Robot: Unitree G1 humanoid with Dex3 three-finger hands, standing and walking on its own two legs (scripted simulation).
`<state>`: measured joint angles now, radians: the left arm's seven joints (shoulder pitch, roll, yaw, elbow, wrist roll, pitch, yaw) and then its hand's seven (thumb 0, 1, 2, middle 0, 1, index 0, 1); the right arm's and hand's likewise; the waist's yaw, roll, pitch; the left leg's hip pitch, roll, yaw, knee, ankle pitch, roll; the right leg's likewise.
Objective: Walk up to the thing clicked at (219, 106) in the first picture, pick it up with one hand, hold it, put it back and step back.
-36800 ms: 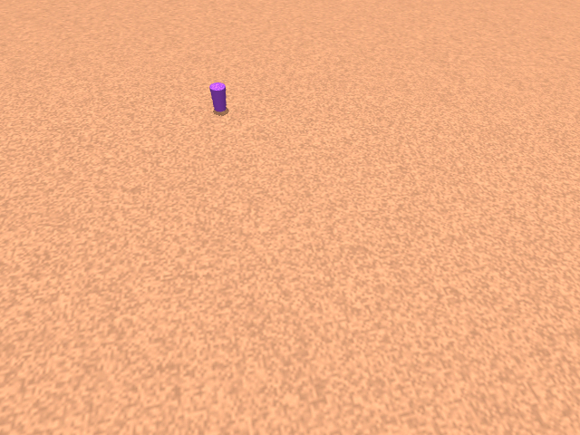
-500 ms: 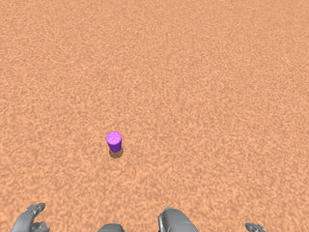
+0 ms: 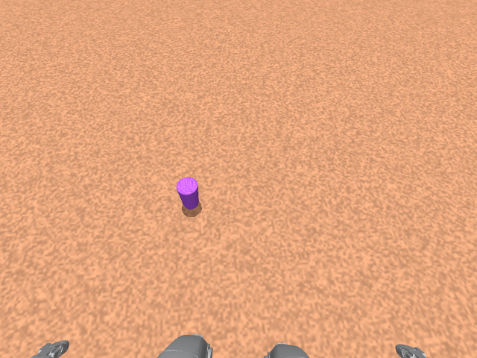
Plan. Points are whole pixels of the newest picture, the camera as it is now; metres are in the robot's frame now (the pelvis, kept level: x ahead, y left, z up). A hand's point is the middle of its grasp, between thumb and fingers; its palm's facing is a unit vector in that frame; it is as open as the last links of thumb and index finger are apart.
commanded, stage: step back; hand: left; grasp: from the side
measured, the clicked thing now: (189, 194) +0.80 +0.23 -0.69
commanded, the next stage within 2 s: stand in 1.58 s
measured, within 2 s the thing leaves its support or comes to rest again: neither
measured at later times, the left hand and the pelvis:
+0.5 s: hand out of the picture -0.12 +0.24 -0.14, palm faces -0.05 -0.91 -0.41, open 7.4 cm; pelvis -0.18 -0.03 +0.00, yaw -3 degrees
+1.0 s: hand out of the picture -0.15 +0.24 -0.14, palm faces +0.04 -0.92 -0.40, open 7.4 cm; pelvis -0.21 -0.04 +0.00, yaw +2 degrees
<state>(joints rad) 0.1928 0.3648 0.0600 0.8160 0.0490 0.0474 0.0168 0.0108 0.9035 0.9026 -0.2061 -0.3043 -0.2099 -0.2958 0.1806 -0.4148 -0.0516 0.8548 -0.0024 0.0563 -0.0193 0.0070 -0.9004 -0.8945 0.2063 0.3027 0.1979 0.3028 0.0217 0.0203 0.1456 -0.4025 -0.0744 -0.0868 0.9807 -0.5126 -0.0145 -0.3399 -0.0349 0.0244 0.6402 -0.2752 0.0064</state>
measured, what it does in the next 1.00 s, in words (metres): walks backwards: left foot, then right foot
